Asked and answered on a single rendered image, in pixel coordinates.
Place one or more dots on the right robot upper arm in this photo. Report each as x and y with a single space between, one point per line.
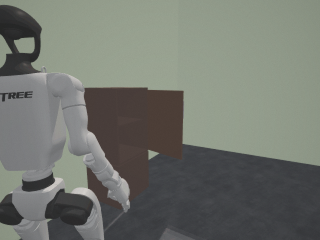
71 92

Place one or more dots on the robot right forearm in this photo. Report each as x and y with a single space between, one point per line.
99 165

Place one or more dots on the left robot thigh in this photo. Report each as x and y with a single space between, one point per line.
26 229

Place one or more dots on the right robot hand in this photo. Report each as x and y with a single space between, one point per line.
121 195

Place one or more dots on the cupboard door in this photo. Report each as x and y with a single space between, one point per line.
165 122

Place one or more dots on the robot thigh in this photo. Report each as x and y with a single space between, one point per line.
81 209
26 229

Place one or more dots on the right robot thigh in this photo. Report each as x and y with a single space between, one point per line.
81 209

